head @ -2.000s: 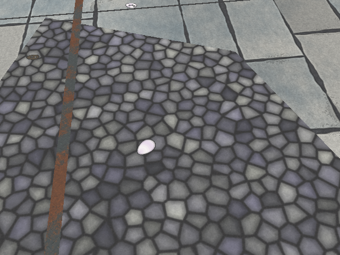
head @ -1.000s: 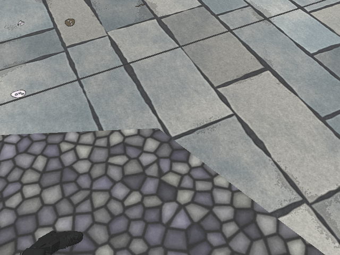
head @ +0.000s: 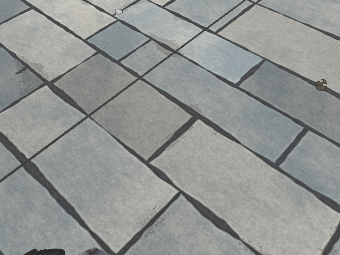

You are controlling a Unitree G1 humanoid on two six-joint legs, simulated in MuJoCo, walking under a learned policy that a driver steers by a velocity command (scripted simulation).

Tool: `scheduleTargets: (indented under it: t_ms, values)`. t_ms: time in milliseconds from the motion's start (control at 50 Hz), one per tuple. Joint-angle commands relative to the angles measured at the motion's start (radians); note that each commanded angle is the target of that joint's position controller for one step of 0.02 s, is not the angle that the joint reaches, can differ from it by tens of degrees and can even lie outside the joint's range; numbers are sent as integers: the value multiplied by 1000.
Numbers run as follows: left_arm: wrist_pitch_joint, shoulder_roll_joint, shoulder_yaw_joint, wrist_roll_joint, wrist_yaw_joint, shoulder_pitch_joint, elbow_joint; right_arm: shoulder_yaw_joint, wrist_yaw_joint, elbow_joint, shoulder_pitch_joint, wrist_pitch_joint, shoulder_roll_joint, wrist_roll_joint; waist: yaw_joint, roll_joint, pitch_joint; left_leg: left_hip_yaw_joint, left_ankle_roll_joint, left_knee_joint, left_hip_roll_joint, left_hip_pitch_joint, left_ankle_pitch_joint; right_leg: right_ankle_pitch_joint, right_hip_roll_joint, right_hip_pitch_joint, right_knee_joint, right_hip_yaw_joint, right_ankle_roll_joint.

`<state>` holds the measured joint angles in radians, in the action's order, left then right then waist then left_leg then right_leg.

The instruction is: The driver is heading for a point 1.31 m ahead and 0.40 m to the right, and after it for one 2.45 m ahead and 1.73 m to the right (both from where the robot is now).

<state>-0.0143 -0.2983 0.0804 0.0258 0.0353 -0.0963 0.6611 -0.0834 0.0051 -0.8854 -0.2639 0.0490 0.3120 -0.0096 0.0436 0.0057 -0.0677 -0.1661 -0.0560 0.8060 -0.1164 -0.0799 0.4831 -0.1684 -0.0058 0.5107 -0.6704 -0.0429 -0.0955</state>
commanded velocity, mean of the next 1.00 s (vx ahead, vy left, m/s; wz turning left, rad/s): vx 0.50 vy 0.00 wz -0.55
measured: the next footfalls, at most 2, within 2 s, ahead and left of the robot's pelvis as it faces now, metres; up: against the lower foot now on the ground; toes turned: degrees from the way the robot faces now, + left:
left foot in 0.46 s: +0.46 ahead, +0.08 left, +0.00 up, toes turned -20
right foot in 0.98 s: +0.60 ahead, -0.29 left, +0.00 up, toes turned -34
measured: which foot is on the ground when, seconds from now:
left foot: up 0.00-0.44, down 0.46-1.00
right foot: down 0.00-0.46, up 0.48-0.96, down 0.98-1.00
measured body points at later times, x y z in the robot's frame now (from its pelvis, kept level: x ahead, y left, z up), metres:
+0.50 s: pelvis +0.29 +0.01 +0.01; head +0.31 -0.01 +0.46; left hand +0.39 +0.29 -0.11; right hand +0.45 -0.29 -0.06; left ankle +0.42 +0.09 -0.72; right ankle +0.11 -0.08 -0.70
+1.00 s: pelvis +0.52 -0.13 +0.00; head +0.55 -0.16 +0.45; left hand +0.85 -0.06 -0.06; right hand +0.36 -0.37 -0.13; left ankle +0.43 +0.09 -0.70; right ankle +0.57 -0.27 -0.72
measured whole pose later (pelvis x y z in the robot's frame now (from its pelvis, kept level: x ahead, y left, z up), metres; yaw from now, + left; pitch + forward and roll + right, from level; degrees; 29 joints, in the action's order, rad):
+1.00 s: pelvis +0.52 -0.13 +0.00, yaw -33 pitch +2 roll +2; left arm -0.03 -0.27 0.05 0.01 0.04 -0.05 0.59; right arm -0.07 0.00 -0.90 -0.35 0.05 0.31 -0.02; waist 0.07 0.01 -0.06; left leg -0.21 -0.04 0.51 -0.09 0.04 0.45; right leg -0.10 0.00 0.51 -0.58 -0.03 -0.08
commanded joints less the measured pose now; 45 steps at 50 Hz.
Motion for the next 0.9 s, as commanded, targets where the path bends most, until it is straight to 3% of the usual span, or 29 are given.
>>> scheduleTargets:
  t_ms: [20,40,60,80,100,160,220,280,360,420,440,460,480,500,520,540,560,580,620,680,800,860,900]
  values:
    - [-33,-219,63,-6,-2,-320,-1,-4,-14,160,114,76,124,-32,-167,122,309,241,43,578,94,-760,49,-240,-319,-837,415,782,-272]
    - [-45,-191,53,-8,-2,-286,2,1,-14,166,134,91,115,-33,-139,93,224,236,67,510,52,-755,-38,-160,-280,-723,399,652,-237]
    - [-48,-158,43,-8,-5,-214,-6,-2,-6,151,128,95,112,-7,-94,33,169,242,67,423,14,-690,-106,-53,-238,-592,391,548,-203]
    - [-49,-126,31,-17,-9,-162,-22,-9,-3,141,113,89,123,8,-57,45,147,250,65,353,-9,-612,-152,41,-205,-491,405,474,-186]
    - [-49,-118,26,-24,-14,-139,-35,-12,-6,139,104,76,124,11,-38,61,138,251,59,320,-13,-562,-180,86,-189,-432,427,450,-185]
    - [-56,-141,33,-15,-31,-165,-28,-6,-6,148,128,50,85,24,-33,33,112,229,18,184,11,-538,-264,196,-159,-352,460,374,-194]
    - [-52,-153,36,-11,-49,-211,-8,5,-8,181,237,46,56,22,-68,46,67,230,-10,-31,44,-548,-445,156,-120,-323,465,325,-161]
    - [-46,-157,38,-7,-56,-247,11,14,-20,211,328,54,42,12,-103,71,40,226,-11,-202,83,-483,-571,78,-100,-289,458,317,-127]
    - [-37,-147,39,0,-59,-296,40,10,-36,241,381,69,67,3,-119,76,32,251,12,-302,104,-451,-558,49,-131,-359,378,396,-114]
    - [-23,-149,41,-3,-65,-285,44,-3,-39,233,323,83,97,1,-85,119,47,245,46,-333,116,-368,-432,117,-148,-410,288,461,-94]
    - [-19,-135,37,-3,-64,-269,39,-13,-34,212,247,87,110,3,-44,127,77,223,68,-369,126,-263,-429,170,-121,-401,230,458,-76]
    - [-20,-96,22,-8,-60,-259,28,-29,-28,191,132,93,143,16,12,106,169,254,109,-366,73,-65,-432,203,-65,-353,74,415,-44]
    - [-21,-42,0,-30,-59,-274,6,-42,-19,177,-31,90,201,24,64,-26,326,440,165,-344,-106,212,-375,-5,11,-204,-218,319,-1]
    - [-31,-8,-10,10,-58,-417,-20,-55,-28,141,-85,76,253,29,-16,-392,408,929,315,-470,-299,463,-122,-446,117,151,-508,233,57]
    - [-30,-119,7,20,-61,-392,14,-31,-32,165,-43,71,145,4,6,-242,309,937,287,-511,-290,399,68,-397,28,256,-623,260,70]
    - [-26,-165,21,12,-59,-279,2,-17,-26,175,0,64,90,2,31,-144,189,760,245,-522,-247,273,25,-302,-4,274,-633,228,75]
    - [-22,-155,22,3,-60,-230,-5,-9,-24,178,46,57,79,13,13,-72,125,636,225,-539,-207,152,-109,-232,-39,235,-610,199,81]
    - [-22,-140,24,-7,-57,-195,-17,-4,-22,169,69,54,62,18,-1,-68,76,549,223,-560,-173,68,-214,-188,-66,216,-563,197,82]
    - [-15,-97,20,5,-46,-207,-22,-1,-17,155,76,61,53,22,-27,-115,65,424,217,-606,-135,-10,-311,-149,-102,152,-510,176,81]
    - [-5,-57,9,1,-42,-160,-54,-13,-14,130,60,70,85,12,-27,-92,45,319,246,-650,-148,-18,-427,-97,-121,202,-429,156,93]
    - [-21,-32,-7,-2,-9,-20,-92,-22,-6,107,36,53,131,8,17,-63,19,98,217,-662,-116,23,-577,178,-106,169,-119,80,90]
    - [-25,-14,-18,-2,6,68,-126,-25,-9,75,-35,39,152,-7,45,-52,-11,70,214,-659,-140,69,-593,166,-79,132,-2,45,67]
    - [-26,-30,-13,-4,12,87,-142,-29,-12,57,-54,27,171,-20,29,-61,-20,61,208,-626,-169,128,-693,89,-54,109,50,29,39]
